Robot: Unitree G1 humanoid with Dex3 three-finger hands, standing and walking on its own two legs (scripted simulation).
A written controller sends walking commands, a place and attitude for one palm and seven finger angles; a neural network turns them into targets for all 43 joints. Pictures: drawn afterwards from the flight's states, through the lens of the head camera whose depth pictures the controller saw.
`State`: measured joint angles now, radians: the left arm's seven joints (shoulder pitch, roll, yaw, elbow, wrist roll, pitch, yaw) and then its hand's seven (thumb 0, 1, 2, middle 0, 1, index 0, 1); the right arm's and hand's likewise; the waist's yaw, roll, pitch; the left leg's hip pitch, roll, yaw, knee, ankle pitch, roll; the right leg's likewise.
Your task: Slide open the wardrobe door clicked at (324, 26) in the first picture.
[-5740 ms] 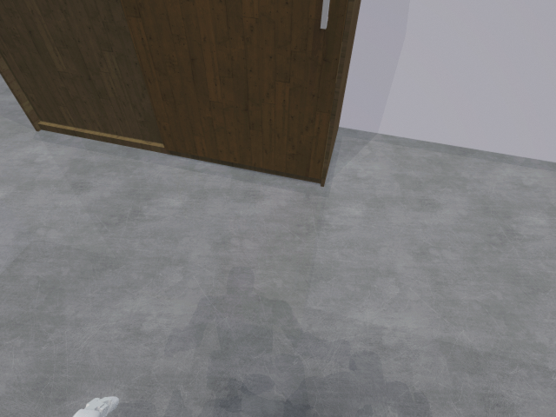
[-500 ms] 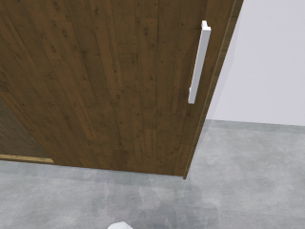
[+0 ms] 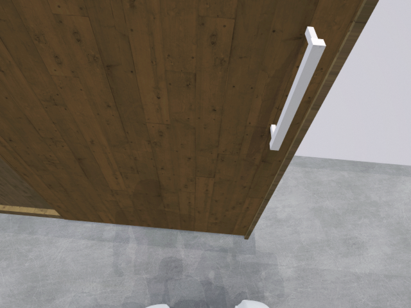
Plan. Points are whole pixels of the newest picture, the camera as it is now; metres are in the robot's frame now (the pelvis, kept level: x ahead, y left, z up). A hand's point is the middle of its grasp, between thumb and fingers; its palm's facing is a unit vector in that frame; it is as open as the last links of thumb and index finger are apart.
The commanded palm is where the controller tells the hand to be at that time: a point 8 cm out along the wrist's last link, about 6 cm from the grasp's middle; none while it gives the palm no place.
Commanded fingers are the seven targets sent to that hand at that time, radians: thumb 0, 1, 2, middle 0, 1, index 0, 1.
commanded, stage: come to a stop and stand still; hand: right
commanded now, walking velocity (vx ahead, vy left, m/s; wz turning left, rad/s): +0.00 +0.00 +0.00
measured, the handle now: (289, 98) +0.48 -0.13 +0.16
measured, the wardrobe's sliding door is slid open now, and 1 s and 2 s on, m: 0.00 0.00 0.00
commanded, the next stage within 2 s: look again from close up in 1.22 s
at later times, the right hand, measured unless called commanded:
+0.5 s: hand out of the picture +0.01 -0.28 -0.17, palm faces +0.00 +0.96 -0.27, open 7.4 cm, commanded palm none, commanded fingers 0.00 -0.90 -0.90 0.20 0.30 0.20 0.30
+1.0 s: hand out of the picture +0.09 -0.28 -0.14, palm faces -0.07 +0.93 -0.35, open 7.4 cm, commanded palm none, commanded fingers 0.00 -0.90 -0.90 0.20 0.30 0.20 0.30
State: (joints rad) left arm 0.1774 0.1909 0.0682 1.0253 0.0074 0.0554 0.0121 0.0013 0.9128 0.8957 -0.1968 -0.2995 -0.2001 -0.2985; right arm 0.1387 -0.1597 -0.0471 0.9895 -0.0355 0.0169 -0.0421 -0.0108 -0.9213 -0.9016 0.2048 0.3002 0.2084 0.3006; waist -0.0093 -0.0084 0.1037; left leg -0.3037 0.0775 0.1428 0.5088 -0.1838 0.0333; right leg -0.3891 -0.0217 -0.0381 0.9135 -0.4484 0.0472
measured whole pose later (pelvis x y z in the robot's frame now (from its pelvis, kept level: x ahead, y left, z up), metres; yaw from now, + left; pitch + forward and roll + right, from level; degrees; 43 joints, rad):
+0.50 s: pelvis -0.01 -0.07 -0.01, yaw +2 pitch -3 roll +0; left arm 0.28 0.20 0.01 0.88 0.02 0.01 0.00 0.00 0.91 0.90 -0.20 -0.30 -0.21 -0.30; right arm 0.37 -0.23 -0.01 0.93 -0.03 0.03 -0.02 0.00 -0.90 -0.90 0.20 0.30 0.20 0.30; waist -0.02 -0.01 0.01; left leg -0.31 0.09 0.01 0.56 -0.19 -0.04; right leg -0.22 0.03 -0.09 0.59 -0.32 -0.07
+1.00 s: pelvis -0.01 -0.04 +0.00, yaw +2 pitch -3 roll -1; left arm 0.23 0.34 0.03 1.03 0.01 -0.01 -0.01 0.00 0.91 0.90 -0.20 -0.30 -0.20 -0.30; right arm 0.18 -0.32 0.00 0.98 -0.02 -0.01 -0.01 0.00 -0.90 -0.90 0.20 0.30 0.21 0.30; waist 0.03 -0.01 0.03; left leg -0.27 0.06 0.03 0.46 -0.14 -0.02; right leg -0.17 0.01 -0.07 0.46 -0.25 -0.02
